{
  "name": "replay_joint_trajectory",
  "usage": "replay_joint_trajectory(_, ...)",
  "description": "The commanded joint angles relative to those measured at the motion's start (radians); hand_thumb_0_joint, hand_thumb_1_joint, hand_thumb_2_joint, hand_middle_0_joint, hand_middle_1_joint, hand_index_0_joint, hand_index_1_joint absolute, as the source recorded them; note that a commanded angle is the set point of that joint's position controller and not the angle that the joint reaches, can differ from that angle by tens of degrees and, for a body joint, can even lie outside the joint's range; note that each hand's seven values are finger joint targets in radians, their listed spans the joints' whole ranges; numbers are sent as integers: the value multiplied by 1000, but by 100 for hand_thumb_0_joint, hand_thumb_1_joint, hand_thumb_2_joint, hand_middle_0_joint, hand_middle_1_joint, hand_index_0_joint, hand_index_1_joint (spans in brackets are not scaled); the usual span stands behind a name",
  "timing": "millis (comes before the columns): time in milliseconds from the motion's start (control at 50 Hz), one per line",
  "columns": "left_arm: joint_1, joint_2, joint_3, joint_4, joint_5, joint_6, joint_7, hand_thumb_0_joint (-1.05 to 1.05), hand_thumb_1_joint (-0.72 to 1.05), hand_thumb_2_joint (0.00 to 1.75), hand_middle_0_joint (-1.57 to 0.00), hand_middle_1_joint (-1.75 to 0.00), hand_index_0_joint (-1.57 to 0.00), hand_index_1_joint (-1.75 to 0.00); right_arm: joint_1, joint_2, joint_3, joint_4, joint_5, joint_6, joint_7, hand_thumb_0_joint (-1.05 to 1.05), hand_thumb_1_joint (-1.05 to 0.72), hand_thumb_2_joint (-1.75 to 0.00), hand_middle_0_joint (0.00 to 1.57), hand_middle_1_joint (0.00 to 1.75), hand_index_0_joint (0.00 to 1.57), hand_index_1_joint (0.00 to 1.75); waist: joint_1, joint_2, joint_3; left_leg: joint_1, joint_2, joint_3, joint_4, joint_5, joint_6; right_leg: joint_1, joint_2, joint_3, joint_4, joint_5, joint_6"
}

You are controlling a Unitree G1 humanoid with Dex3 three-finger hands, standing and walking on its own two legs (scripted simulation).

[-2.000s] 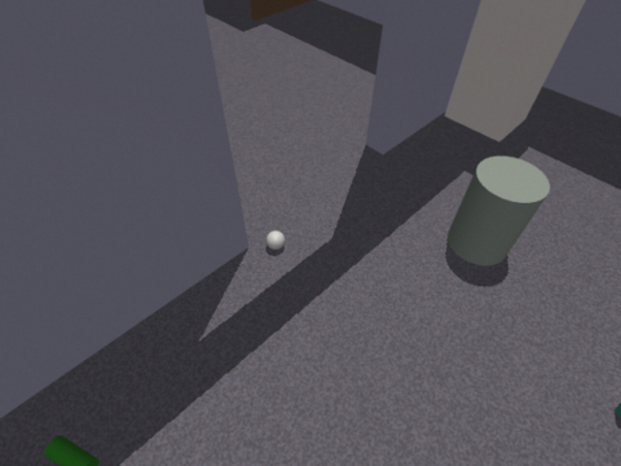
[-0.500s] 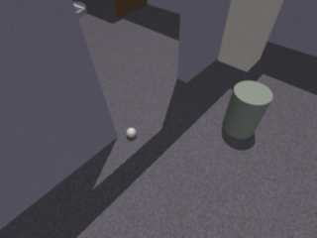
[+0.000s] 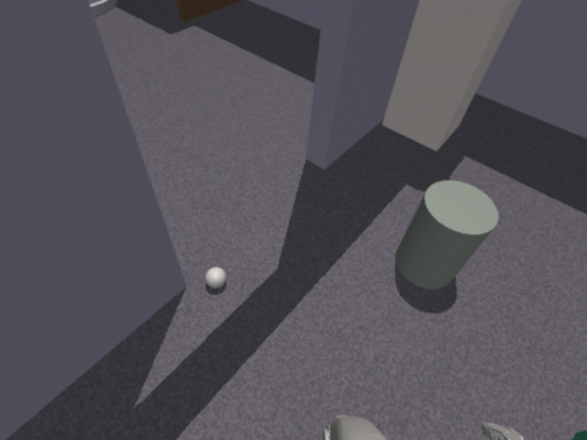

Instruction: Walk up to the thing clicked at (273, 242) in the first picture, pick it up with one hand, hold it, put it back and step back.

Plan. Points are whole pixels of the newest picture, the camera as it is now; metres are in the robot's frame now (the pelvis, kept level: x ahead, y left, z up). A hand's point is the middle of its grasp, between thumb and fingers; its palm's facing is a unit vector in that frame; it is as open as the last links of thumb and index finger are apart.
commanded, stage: walk up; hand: left
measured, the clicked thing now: (215, 277) +0.76 +0.23 -0.73
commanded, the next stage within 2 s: none
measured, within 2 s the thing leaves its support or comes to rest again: neither
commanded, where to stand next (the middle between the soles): +0.40 +0.01 m, yaw +0 degrees
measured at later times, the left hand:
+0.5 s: hand (113, 390) +0.22 +0.27 -0.13, palm faces -0.03 -0.92 -0.40, open 7.4 cm
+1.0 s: hand (142, 286) +0.41 +0.28 -0.16, palm faces -0.06 -0.92 -0.39, open 7.4 cm
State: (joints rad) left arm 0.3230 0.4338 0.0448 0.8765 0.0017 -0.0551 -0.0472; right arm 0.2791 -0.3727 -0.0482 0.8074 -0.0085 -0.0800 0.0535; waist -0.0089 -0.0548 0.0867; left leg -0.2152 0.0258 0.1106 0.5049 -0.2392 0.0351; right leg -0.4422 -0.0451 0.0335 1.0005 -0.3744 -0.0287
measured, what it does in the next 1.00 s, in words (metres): walks ahead: right foot, then left foot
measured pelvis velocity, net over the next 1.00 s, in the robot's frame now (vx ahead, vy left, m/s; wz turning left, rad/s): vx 0.31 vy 0.01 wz -0.01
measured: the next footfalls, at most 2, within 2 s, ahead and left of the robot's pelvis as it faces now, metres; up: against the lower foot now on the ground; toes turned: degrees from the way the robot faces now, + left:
right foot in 0.20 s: +0.21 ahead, -0.15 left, +0.00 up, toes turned -4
left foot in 0.58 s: +0.35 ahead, +0.14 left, +0.00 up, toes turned +1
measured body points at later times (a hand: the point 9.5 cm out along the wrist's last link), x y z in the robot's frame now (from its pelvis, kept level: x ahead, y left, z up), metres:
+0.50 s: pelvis +0.18 -0.01 +0.00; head +0.20 -0.02 +0.45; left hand +0.22 +0.31 -0.10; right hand +0.25 -0.33 -0.12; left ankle +0.27 +0.14 -0.71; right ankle +0.17 -0.15 -0.74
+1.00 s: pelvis +0.31 +0.01 -0.02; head +0.35 +0.00 +0.43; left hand +0.41 +0.32 -0.13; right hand +0.35 -0.31 -0.14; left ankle +0.30 +0.13 -0.73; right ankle +0.39 -0.12 -0.74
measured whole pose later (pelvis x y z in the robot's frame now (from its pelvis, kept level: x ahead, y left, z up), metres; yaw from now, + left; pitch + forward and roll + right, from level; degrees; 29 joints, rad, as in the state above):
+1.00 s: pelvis +0.31 +0.01 -0.02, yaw -1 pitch -3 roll +0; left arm 0.20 0.39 0.05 0.89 0.01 -0.03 -0.02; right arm 0.29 -0.41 -0.02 0.86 0.02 -0.03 0.00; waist -0.02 0.01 0.13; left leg -0.27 0.05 0.06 0.73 -0.40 0.00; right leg -0.39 -0.03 -0.03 0.66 -0.23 -0.02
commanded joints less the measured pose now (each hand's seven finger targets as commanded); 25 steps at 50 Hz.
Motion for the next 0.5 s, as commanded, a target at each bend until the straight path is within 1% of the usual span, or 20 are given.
replay_joint_trajectory(0,-2,160,56,-90,12,-16,-12,0,90,90,-20,-30,-20,-30,53,-305,-94,-75,-3,-22,-16,0,-90,-90,20,30,20,30,-17,210,2,22,269,-225,-258,35,220,-55,-62,-28,-185,73,20)
replay_joint_trajectory(20,-11,159,57,-92,11,-20,-16,0,90,90,-20,-30,-20,-30,49,-302,-93,-81,-3,-23,-14,0,-90,-90,20,30,20,30,-16,202,-2,11,254,-211,-252,10,210,-33,-57,-36,-234,104,14)
replay_joint_trajectory(40,-27,159,60,-92,12,-20,-19,0,90,90,-20,-30,-20,-30,44,-305,-93,-84,-1,-22,-11,0,-90,-90,20,30,20,30,-17,202,1,-27,241,-197,-257,-49,198,3,-51,-49,-279,140,11)
replay_joint_trajectory(60,-29,157,64,-94,12,-23,-22,0,90,90,-20,-30,-20,-30,31,-305,-90,-89,1,-20,-10,0,-90,-90,20,30,20,30,-10,204,-5,-32,228,-185,-236,-59,184,34,-34,-65,-322,162,5)
replay_joint_trajectory(100,-11,159,69,-80,12,-28,-19,0,90,90,-20,-30,-20,-30,19,-305,-88,-99,4,-13,-7,0,-90,-90,20,30,20,30,9,179,-25,-71,230,-183,-175,-45,170,137,-16,-80,-374,190,0)
replay_joint_trajectory(120,10,158,73,-68,14,-31,-18,0,90,90,-20,-30,-20,-30,8,-298,-83,-102,8,-8,-6,0,-90,-90,20,30,20,30,30,143,-30,-112,213,-155,-122,-64,154,207,8,-106,-408,228,-1)
replay_joint_trajectory(140,81,174,82,-48,16,-36,-10,0,90,90,-20,-30,-20,-30,-9,-280,-76,-109,5,-4,-8,0,-90,-90,20,30,20,30,74,104,-59,-148,199,-150,-29,-74,129,316,18,-101,-415,210,-6)
replay_joint_trajectory(160,138,208,95,-37,18,-46,0,0,90,90,-20,-30,-20,-30,21,-237,-59,-109,3,-1,-8,0,-90,-90,20,30,20,30,98,-8,-105,-197,140,-92,162,-27,102,444,23,-69,-484,135,-22)
replay_joint_trajectory(180,203,297,125,-37,25,-57,13,0,90,90,-20,-30,-20,-30,64,-168,-35,-121,6,-3,-8,0,-90,-90,20,30,20,30,124,-256,-131,-357,21,-7,483,-128,44,535,-177,266,-631,-60,-86)
replay_joint_trajectory(200,205,353,123,-60,10,-63,18,0,90,90,-20,-30,-20,-30,64,-201,-41,-115,5,5,-13,0,-90,-90,20,30,20,30,114,-236,-105,-477,-53,-67,619,-302,6,521,-377,645,-770,-103,-200)
replay_joint_trajectory(220,138,339,113,-80,-3,-58,18,0,90,90,-20,-30,-20,-30,43,-269,-61,-89,-6,15,-25,0,-90,-90,20,30,20,30,84,-99,-54,-463,18,-160,674,-300,3,408,-404,658,-741,-102,-263)
replay_joint_trajectory(240,92,311,107,-92,-12,-55,22,0,90,90,-20,-30,-20,-30,44,-275,-62,-70,5,18,-25,0,-90,-90,20,30,20,30,70,-35,-25,-453,42,-195,674,-252,5,359,-358,523,-742,-57,-254)
replay_joint_trajectory(260,49,288,98,-97,-12,-55,27,0,90,90,-20,-30,-20,-30,65,-267,-63,-50,13,20,-21,0,-90,-90,20,30,20,30,44,-31,-11,-435,60,-197,647,-204,5,322,-304,410,-738,-39,-225)
replay_joint_trajectory(280,29,271,93,-106,-8,-53,29,0,90,90,-20,-30,-20,-30,94,-263,-63,-33,13,21,-16,0,-90,-90,20,30,20,30,30,-78,-17,-397,67,-177,588,-169,1,298,-264,328,-735,-9,-201)
replay_joint_trajectory(320,25,258,87,-109,-1,-57,26,0,90,90,-20,-30,-20,-30,120,-249,-65,-12,4,26,-3,0,-90,-90,20,30,20,30,22,-111,-30,-325,61,-143,507,-117,-12,243,-208,198,-712,124,-190)
replay_joint_trajectory(340,29,254,87,-113,2,-56,25,0,90,90,-20,-30,-20,-30,103,-239,-66,-13,1,28,3,0,-90,-90,20,30,20,30,27,-122,-23,-318,60,-122,459,-113,-20,224,-200,164,-716,131,-197)
replay_joint_trajectory(360,31,260,88,-117,5,-56,25,0,90,90,-20,-30,-20,-30,85,-234,-68,-20,-3,30,7,0,-90,-90,20,30,20,30,31,-122,-16,-311,62,-113,412,-102,-29,210,-200,145,-723,107,-200)
replay_joint_trajectory(400,40,269,91,-124,9,-57,23,0,90,90,-20,-30,-20,-30,31,-223,-68,-35,-10,27,15,0,-90,-90,20,30,20,30,45,-127,-7,-296,70,-101,304,-81,-34,199,-207,131,-726,66,-210)
replay_joint_trajectory(460,27,274,87,-136,8,-53,20,0,90,90,-20,-30,-20,-30,1,-217,-73,-44,-11,11,18,0,-90,-90,20,30,20,30,42,-105,-33,-187,57,-77,176,-13,-30,168,-209,101,-677,72,-193)
replay_joint_trajectory(480,14,275,86,-139,8,-51,19,0,90,90,-20,-30,-20,-30,6,-218,-77,-39,-10,7,19,0,-90,-90,20,30,20,30,29,-91,-37,-135,45,-63,145,3,-26,141,-208,87,-661,54,-183)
